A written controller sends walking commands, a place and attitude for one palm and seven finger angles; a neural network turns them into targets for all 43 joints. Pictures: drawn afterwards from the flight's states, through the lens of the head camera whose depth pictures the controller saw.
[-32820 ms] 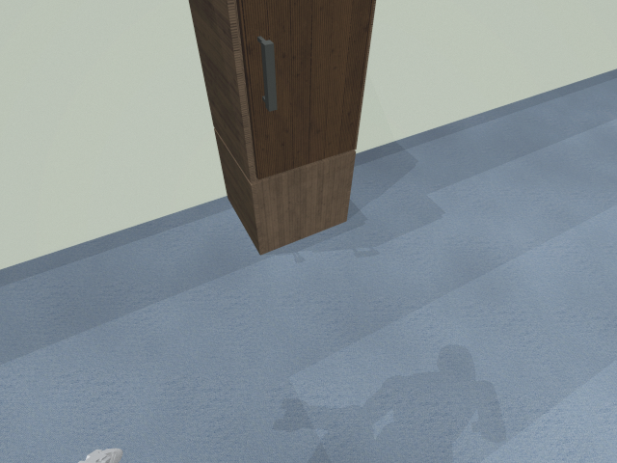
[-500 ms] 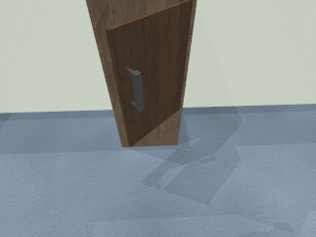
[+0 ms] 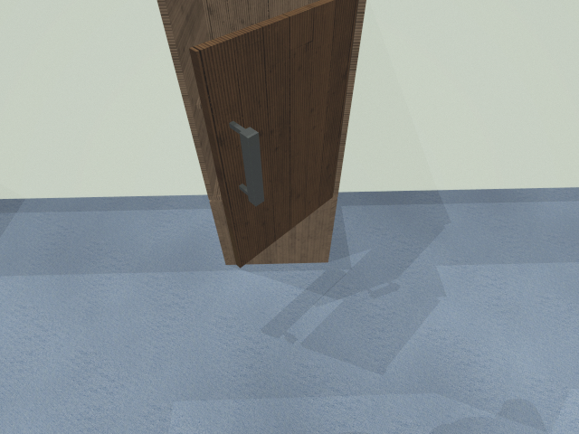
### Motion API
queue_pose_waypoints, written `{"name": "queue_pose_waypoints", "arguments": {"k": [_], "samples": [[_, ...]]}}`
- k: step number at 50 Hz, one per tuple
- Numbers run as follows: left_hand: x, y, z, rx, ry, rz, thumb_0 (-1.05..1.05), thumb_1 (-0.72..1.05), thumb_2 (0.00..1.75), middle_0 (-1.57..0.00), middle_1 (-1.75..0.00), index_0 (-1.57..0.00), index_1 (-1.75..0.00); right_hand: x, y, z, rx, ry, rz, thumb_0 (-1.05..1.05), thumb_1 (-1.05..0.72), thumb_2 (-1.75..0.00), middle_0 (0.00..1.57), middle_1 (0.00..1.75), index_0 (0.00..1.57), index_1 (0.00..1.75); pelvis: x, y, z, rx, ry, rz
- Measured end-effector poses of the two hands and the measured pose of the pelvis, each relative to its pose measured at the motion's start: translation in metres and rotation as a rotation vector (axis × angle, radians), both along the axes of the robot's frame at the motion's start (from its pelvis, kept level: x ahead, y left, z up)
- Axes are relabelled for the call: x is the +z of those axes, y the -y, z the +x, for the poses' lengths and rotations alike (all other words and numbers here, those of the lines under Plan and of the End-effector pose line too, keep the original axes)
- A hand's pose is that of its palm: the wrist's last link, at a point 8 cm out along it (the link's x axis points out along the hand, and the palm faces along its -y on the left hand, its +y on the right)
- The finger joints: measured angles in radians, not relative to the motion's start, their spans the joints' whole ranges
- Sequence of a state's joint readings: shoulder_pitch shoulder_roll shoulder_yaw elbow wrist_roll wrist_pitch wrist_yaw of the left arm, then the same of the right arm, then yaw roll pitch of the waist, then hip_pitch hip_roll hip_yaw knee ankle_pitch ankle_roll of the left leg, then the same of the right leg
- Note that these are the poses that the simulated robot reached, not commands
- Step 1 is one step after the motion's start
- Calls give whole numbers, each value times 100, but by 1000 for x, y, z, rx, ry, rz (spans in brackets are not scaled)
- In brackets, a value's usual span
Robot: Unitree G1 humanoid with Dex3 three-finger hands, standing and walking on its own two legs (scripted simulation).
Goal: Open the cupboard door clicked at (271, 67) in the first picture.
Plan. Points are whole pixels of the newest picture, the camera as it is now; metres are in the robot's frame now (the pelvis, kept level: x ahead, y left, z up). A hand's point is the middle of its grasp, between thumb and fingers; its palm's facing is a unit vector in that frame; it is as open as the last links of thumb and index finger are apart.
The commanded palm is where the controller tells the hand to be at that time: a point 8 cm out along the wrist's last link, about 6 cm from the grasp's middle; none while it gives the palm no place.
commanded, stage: look to check the result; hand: left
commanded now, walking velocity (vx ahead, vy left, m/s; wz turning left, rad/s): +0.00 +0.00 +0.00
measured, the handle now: (246, 164) +0.59 +0.13 +0.02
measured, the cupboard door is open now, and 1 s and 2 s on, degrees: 43 43 43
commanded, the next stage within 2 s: walk to a spot facing it in 0.20 s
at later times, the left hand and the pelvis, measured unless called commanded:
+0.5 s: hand out of the picture +0.01 +0.17 -0.18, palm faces +0.02 -0.98 -0.20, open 7.4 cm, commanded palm none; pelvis +0.01 -0.01 +0.00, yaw -3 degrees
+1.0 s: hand out of the picture +0.12 +0.15 -0.16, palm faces -0.25 -0.92 -0.31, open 7.4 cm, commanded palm none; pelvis -0.02 -0.04 -0.01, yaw -19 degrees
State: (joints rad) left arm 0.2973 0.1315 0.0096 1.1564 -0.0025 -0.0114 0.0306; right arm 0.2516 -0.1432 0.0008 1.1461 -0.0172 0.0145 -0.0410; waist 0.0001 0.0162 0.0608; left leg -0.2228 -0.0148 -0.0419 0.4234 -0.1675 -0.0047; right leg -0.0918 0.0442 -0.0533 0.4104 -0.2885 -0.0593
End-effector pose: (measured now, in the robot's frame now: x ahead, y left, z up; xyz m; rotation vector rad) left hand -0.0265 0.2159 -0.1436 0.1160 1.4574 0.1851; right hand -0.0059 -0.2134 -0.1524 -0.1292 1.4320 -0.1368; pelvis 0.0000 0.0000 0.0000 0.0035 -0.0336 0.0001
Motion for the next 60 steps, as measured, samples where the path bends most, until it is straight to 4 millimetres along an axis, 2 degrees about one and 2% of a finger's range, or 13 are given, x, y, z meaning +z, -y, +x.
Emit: {"name": "queue_pose_waypoints", "arguments": {"k": [15, 28, 32, 37, 41, 45, 48, 53, 60], "samples": [[1, 1, 26, -16, 56, 10, 0, 91, 89, -20, -30, -20, -30, 2, 13, 20, 10, 39, -17, 1, -91, -89, 20, 29, 19, 30, 1, 6, 6, -1, 3, 3], [-5, -7, 38, -61, 23, 14, 0, 91, 89, -20, -30, -20, -30, -1, 20, 10, -91, 47, -47, 1, -91, -89, 20, 29, 20, 30, -6, 6, 6, -81, -5, -8], [-9, -15, 52, -95, 23, 15, 0, 91, 89, -20, -30, -20, -30, 1, 22, 3, -134, 55, -74, 1, -91, -89, 20, 29, 20, 30, -9, 2, 6, -119, -10, -1], [-3, -21, 85, -173, 65, 38, 1, 91, 89, -20, -30, -20, -30, 0, 28, -12, -169, 73, -83, 1, -91, -89, 20, 29, 20, 30, -9, 3, -3, -188, -24, 16], [9, -12, 119, -245, 141, 61, 1, 91, 89, -20, -30, -20, -30, -4, 39, -27, -197, 71, -68, 1, -91, -89, 20, 29, 20, 30, -9, 13, -9, -232, -30, 14], [9, 3, 144, -320, 222, 98, 0, 91, 89, -20, -30, -20, -30, -19, 61, -37, -251, 82, -54, 1, -91, -89, 20, 29, 20, 30, -20, 30, -15, -274, -32, 31], [14, 13, 149, -354, 227, 107, 0, 91, 89, -20, -30, -20, -30, -15, 76, -35, -288, 99, -68, 1, -91, -89, 20, 29, 20, 30, -17, 34, -18, -300, -24, 25], [17, 30, 151, -413, 196, 86, 0, 91, 89, -20, -30, -20, -30, 5, 92, -19, -343, 194, -104, 1, -91, -89, 20, 29, 20, 30, -6, 38, -18, -370, -28, 41], [5, 40, 161, -478, 166, 24, 1, 90, 89, -20, -30, -21, -30, 25, 91, -2, -394, 297, -153, 1, -91, -89, 20, 29, 19, 30, -5, 30, -13, -457, -48, 35]]}}
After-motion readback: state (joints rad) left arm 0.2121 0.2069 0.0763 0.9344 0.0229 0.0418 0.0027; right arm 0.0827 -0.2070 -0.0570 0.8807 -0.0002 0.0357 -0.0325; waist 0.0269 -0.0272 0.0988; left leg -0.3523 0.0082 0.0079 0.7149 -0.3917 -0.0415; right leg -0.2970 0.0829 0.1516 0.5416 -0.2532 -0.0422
